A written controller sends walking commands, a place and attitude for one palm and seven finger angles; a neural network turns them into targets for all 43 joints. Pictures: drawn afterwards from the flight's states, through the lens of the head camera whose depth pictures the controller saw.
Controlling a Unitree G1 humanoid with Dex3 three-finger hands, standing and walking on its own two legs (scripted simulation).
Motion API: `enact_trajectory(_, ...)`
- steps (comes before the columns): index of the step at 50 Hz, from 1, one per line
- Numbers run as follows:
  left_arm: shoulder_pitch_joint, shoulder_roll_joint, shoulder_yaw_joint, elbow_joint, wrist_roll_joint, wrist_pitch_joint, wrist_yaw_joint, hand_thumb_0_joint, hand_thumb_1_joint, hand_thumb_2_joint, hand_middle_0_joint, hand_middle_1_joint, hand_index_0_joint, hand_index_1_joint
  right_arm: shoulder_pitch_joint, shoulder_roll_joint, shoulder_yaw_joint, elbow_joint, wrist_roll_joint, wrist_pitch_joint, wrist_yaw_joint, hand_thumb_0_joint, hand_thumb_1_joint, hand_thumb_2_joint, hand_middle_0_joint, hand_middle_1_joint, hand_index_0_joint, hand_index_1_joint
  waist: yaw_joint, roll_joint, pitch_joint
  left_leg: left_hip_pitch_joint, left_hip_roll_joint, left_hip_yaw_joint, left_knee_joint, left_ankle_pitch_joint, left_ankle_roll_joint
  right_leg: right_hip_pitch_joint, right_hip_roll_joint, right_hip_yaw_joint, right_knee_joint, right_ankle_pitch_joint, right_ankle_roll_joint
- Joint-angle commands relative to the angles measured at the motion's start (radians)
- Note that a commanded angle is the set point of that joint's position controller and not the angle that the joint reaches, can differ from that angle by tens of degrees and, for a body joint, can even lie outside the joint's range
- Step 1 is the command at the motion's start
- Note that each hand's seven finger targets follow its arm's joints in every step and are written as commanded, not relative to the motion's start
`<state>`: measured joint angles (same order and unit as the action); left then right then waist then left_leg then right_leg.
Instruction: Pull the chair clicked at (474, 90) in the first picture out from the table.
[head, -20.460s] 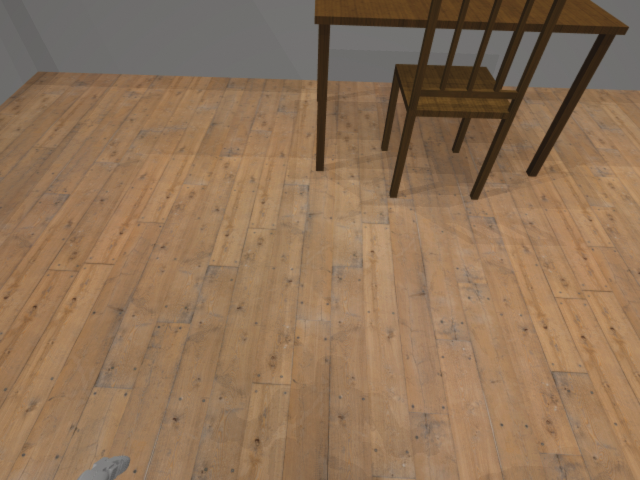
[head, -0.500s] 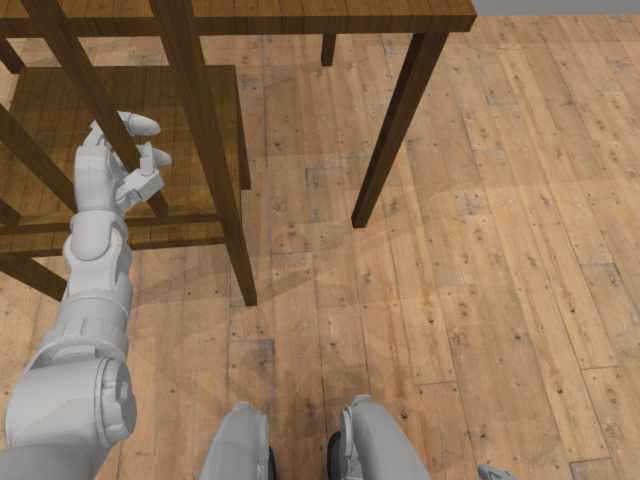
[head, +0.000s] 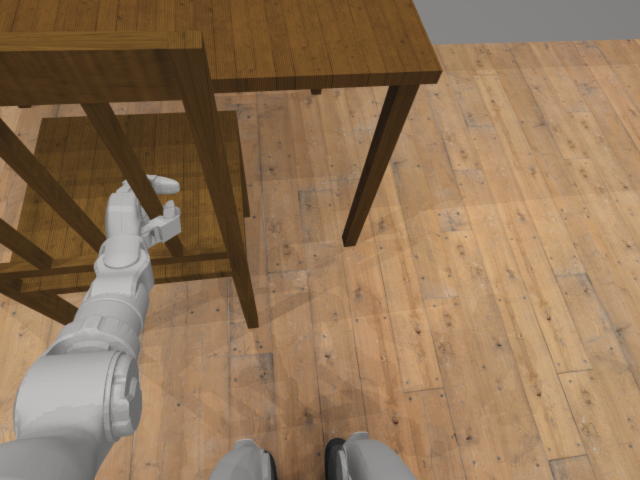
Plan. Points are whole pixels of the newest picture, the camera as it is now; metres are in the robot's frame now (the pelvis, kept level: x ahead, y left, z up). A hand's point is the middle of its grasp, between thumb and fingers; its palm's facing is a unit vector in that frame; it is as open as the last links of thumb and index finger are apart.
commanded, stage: step backward, pulling the chair out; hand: left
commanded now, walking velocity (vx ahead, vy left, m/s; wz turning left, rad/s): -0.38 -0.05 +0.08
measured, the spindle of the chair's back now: (61, 202) +0.47 +0.31 -0.01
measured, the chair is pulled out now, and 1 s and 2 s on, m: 0.04 0.17 0.18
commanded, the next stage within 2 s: none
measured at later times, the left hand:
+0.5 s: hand (200, 264) +0.39 +0.13 -0.04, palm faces +0.15 -0.97 -0.17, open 5.0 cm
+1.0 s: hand (217, 298) +0.34 +0.11 -0.04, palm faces +0.02 -0.98 -0.18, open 4.9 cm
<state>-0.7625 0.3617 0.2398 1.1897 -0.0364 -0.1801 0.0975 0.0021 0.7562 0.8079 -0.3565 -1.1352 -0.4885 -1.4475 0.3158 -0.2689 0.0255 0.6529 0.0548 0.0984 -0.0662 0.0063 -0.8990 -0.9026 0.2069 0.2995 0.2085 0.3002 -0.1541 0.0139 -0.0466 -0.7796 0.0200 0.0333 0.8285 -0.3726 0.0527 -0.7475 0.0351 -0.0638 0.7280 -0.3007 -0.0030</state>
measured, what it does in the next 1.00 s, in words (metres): shifts its weight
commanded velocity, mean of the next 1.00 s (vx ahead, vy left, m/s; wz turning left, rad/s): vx -0.38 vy -0.02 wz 0.07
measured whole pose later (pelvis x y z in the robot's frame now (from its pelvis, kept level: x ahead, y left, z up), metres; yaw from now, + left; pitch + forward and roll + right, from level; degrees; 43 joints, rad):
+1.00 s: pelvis -0.07 -0.01 +0.01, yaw +1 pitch +10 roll -1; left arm -0.72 0.22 0.06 1.26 -0.08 -0.18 0.11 0.01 0.75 0.81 -0.30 -1.20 -0.49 -1.45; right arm 0.24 -0.26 0.02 0.77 0.08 -0.02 -0.13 0.01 -0.90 -0.90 0.20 0.30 0.21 0.30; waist -0.11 0.02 0.04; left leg -0.66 0.00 0.06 0.71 -0.22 0.05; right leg -0.66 0.03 -0.02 0.70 -0.24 0.01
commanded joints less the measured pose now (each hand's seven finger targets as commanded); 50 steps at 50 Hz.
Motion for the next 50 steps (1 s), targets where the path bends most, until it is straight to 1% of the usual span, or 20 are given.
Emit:
enact_trajectory(1, -0.327, 0.188, -0.052, -0.177, 0.047, -0.039, 0.015, 0.000, 0.900, 0.900, -0.500, -1.450, -0.500, -1.450, 0.140, -0.169, -0.073, -0.013, -0.015, -0.025, -0.017, 0.000, -0.900, -0.900, 0.200, 0.300, 0.200, 0.300, 0.022, 0.242, -0.507, 0.542, 0.130, -0.167, -0.076, 0.834, -0.043, 0.144, -0.036, 0.077, -0.047, 0.337, 0.026)
enact_trajectory(7, -0.273, 0.160, -0.050, -0.195, 0.035, -0.055, -0.002, 0.000, 0.900, 0.900, -0.500, -1.450, -0.500, -1.450, 0.114, -0.170, -0.095, -0.001, -0.029, -0.046, -0.011, 0.000, -0.900, -0.900, 0.200, 0.300, 0.200, 0.300, 0.038, 0.271, -0.505, 0.671, 0.183, -0.228, -0.152, 0.951, -0.031, 0.078, -0.002, 0.075, -0.013, 0.081, 0.023)
enact_trajectory(9, -0.278, 0.164, -0.044, -0.210, 0.031, -0.062, -0.007, 0.000, 0.900, 0.900, -0.500, -1.450, -0.500, -1.450, 0.095, -0.171, -0.098, 0.003, -0.036, -0.054, -0.007, 0.000, -0.900, -0.900, 0.200, 0.300, 0.200, 0.300, 0.047, 0.276, -0.474, 0.641, 0.209, -0.248, -0.198, 0.880, -0.019, 0.085, -0.002, 0.080, 0.026, -0.010, 0.019)
enact_trajectory(11, -0.301, 0.160, -0.041, -0.210, 0.027, -0.068, -0.007, 0.000, 0.900, 0.900, -0.500, -1.450, -0.500, -1.450, 0.083, -0.171, -0.100, 0.012, -0.036, -0.065, -0.009, 0.000, -0.900, -0.900, 0.200, 0.300, 0.200, 0.300, 0.048, 0.246, -0.452, 0.611, 0.217, -0.253, -0.211, 0.803, -0.001, 0.103, -0.004, 0.087, 0.034, -0.033, 0.016)
enact_trajectory(14, -0.330, 0.167, -0.037, -0.189, 0.025, -0.074, -0.005, 0.000, 0.900, 0.900, -0.500, -1.450, -0.500, -1.450, 0.093, -0.174, -0.101, 0.034, -0.032, -0.085, -0.016, 0.000, -0.900, -0.900, 0.200, 0.300, 0.200, 0.300, 0.042, 0.208, -0.446, 0.598, 0.216, -0.245, -0.193, 0.785, 0.010, 0.125, -0.010, 0.096, 0.005, 0.025, 0.018)
enact_trajectory(17, -0.379, 0.183, -0.034, -0.160, 0.023, -0.080, -0.002, 0.000, 0.900, 0.900, -0.500, -1.450, -0.500, -1.450, 0.086, -0.176, -0.098, 0.054, -0.023, -0.103, -0.026, 0.000, -0.900, -0.900, 0.200, 0.300, 0.200, 0.300, 0.034, 0.169, -0.431, 0.484, 0.189, -0.217, -0.175, 0.602, 0.010, 0.179, -0.021, 0.104, -0.028, 0.105, 0.017)
enact_trajectory(19, -0.383, 0.171, -0.045, -0.147, 0.018, -0.084, 0.006, 0.000, 0.900, 0.900, -0.500, -1.450, -0.500, -1.450, 0.092, -0.166, -0.092, 0.067, -0.010, -0.116, -0.033, 0.000, -0.900, -0.900, 0.200, 0.300, 0.200, 0.300, 0.029, 0.087, -0.439, 0.399, 0.148, -0.175, -0.147, 0.457, -0.001, 0.253, -0.042, 0.122, -0.091, 0.264, 0.021)
enact_trajectory(20, -0.392, 0.183, -0.042, -0.142, 0.019, -0.085, 0.013, 0.000, 0.900, 0.900, -0.500, -1.450, -0.500, -1.450, 0.096, -0.161, -0.090, 0.072, -0.003, -0.121, -0.038, 0.000, -0.900, -0.900, 0.200, 0.300, 0.200, 0.300, 0.020, 0.030, -0.460, 0.362, 0.119, -0.144, -0.127, 0.395, -0.013, 0.291, -0.067, 0.144, -0.105, 0.344, 0.021)
enact_trajectory(22, -0.403, 0.211, -0.034, -0.133, 0.029, -0.079, 0.028, 0.000, 0.900, 0.900, -0.500, -1.450, -0.500, -1.450, 0.104, -0.160, -0.089, 0.075, 0.002, -0.125, -0.044, 0.000, -0.900, -0.900, 0.200, 0.300, 0.200, 0.300, 0.008, -0.018, -0.494, 0.329, 0.078, -0.100, -0.090, 0.311, -0.032, 0.320, -0.122, 0.174, -0.114, 0.435, 0.015)
enact_trajectory(24, -0.414, 0.208, -0.055, -0.136, 0.037, -0.074, 0.042, 0.000, 0.900, 0.900, -0.500, -1.450, -0.500, -1.450, 0.090, -0.150, -0.079, 0.069, 0.007, -0.124, -0.043, 0.000, -0.900, -0.900, 0.200, 0.300, 0.200, 0.300, 0.008, 0.020, -0.492, 0.291, 0.046, -0.077, -0.092, 0.206, -0.040, 0.352, -0.164, 0.203, -0.133, 0.418, 0.025)
enact_trajectory(26, -0.417, 0.215, -0.060, -0.149, 0.041, -0.070, 0.054, 0.000, 0.900, 0.900, -0.500, -1.450, -0.500, -1.450, 0.072, -0.151, -0.071, 0.059, 0.012, -0.120, -0.044, 0.000, -0.900, -0.900, 0.200, 0.300, 0.200, 0.300, 0.013, 0.054, -0.489, 0.265, 0.031, -0.065, -0.108, 0.149, -0.038, 0.382, -0.180, 0.216, -0.146, 0.379, 0.049)
enact_trajectory(29, -0.419, 0.203, -0.081, -0.160, 0.037, -0.053, 0.066, 0.000, 0.900, 0.900, -0.500, -1.450, -0.500, -1.450, 0.050, -0.155, -0.063, 0.040, 0.024, -0.105, -0.042, 0.000, -0.900, -0.900, 0.200, 0.300, 0.200, 0.300, 0.014, 0.025, -0.489, 0.227, 0.011, -0.055, -0.114, 0.103, -0.040, 0.438, -0.207, 0.235, -0.170, 0.377, 0.075)
enact_trajectory(31, -0.412, 0.194, -0.093, -0.169, 0.030, -0.037, 0.070, 0.000, 0.900, 0.900, -0.500, -1.450, -0.500, -1.450, 0.032, -0.158, -0.061, 0.026, 0.033, -0.091, -0.041, 0.000, -0.900, -0.900, 0.200, 0.300, 0.200, 0.300, 0.016, -0.018, -0.476, 0.218, -0.003, -0.047, -0.112, 0.051, -0.042, 0.448, -0.230, 0.246, -0.207, 0.315, 0.081)
enact_trajectory(33, -0.405, 0.178, -0.111, -0.165, 0.022, -0.019, 0.073, 0.000, 0.900, 0.900, -0.500, -1.450, -0.500, -1.450, 0.025, -0.168, -0.061, 0.024, 0.041, -0.079, -0.041, 0.000, -0.900, -0.900, 0.200, 0.300, 0.200, 0.300, 0.015, -0.013, -0.454, 0.238, -0.004, -0.051, -0.127, 0.042, -0.042, 0.436, -0.237, 0.237, -0.231, 0.270, 0.078)
enact_trajectory(38, -0.409, 0.108, -0.158, -0.179, -0.003, -0.019, 0.060, 0.000, 0.900, 0.900, -0.500, -1.450, -0.500, -1.450, 0.001, -0.175, -0.059, 0.019, 0.043, -0.079, -0.057, 0.000, -0.900, -0.900, 0.200, 0.300, 0.200, 0.300, 0.025, 0.030, -0.435, 0.337, 0.055, -0.096, -0.212, 0.185, -0.022, 0.378, -0.147, 0.143, -0.186, 0.197, 0.073)
enact_trajectory(40, -0.414, 0.082, -0.176, -0.183, -0.015, -0.030, 0.052, 0.000, 0.900, 0.900, -0.500, -1.450, -0.500, -1.450, -0.009, -0.174, -0.059, 0.016, 0.042, -0.091, -0.063, 0.000, -0.900, -0.900, 0.200, 0.300, 0.200, 0.300, 0.030, 0.059, -0.418, 0.364, 0.078, -0.126, -0.247, 0.131, -0.010, 0.328, -0.111, 0.126, -0.185, 0.068, 0.055)
enact_trajectory(43, -0.405, 0.059, -0.182, -0.171, -0.026, -0.051, 0.041, 0.000, 0.900, 0.900, -0.500, -1.450, -0.500, -1.450, -0.013, -0.183, -0.063, 0.031, 0.032, -0.117, -0.075, 0.000, -0.900, -0.900, 0.200, 0.300, 0.200, 0.300, 0.043, 0.125, -0.409, 0.407, 0.128, -0.196, -0.303, 0.144, 0.006, 0.270, -0.054, 0.091, -0.116, 0.005, 0.035)
enact_trajectory(46, -0.420, 0.043, -0.180, -0.162, -0.030, -0.071, 0.029, 0.000, 0.900, 0.900, -0.500, -1.450, -0.500, -1.450, -0.019, -0.175, -0.066, 0.044, 0.017, -0.141, -0.077, 0.000, -0.900, -0.900, 0.200, 0.300, 0.200, 0.300, 0.049, 0.152, -0.407, 0.441, 0.170, -0.236, -0.302, 0.194, 0.014, 0.210, -0.029, 0.082, -0.045, -0.025, 0.027)
enact_trajectory(47, -0.424, 0.055, -0.166, -0.157, -0.030, -0.076, 0.027, 0.000, 0.900, 0.900, -0.500, -1.450, -0.500, -1.450, -0.018, -0.179, -0.069, 0.049, 0.014, -0.148, -0.079, 0.000, -0.900, -0.900, 0.200, 0.300, 0.200, 0.300, 0.046, 0.133, -0.402, 0.453, 0.181, -0.256, -0.304, 0.200, 0.018, 0.180, -0.019, 0.078, -0.027, -0.038, 0.026)
enact_trajectory(50, -0.431, 0.048, -0.163, -0.153, -0.025, -0.087, 0.015, 0.000, 0.900, 0.900, -0.500, -1.450, -0.500, -1.450, -0.003, -0.165, -0.070, 0.068, 0.002, -0.167, -0.076, 0.000, -0.900, -0.900, 0.200, 0.300, 0.200, 0.300, 0.046, 0.133, -0.415, 0.507, 0.200, -0.252, -0.267, 0.314, 0.019, 0.149, -0.017, 0.080, -0.003, -0.028, 0.025)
